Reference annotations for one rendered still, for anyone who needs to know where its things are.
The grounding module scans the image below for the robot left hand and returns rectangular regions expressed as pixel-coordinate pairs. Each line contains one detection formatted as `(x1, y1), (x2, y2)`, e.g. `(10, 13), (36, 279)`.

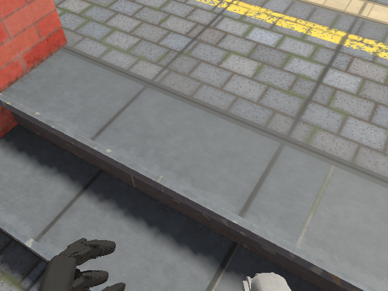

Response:
(37, 238), (125, 291)

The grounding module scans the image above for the robot right thigh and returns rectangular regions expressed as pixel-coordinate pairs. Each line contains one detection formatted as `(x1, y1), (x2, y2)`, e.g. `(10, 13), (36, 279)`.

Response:
(242, 272), (291, 291)

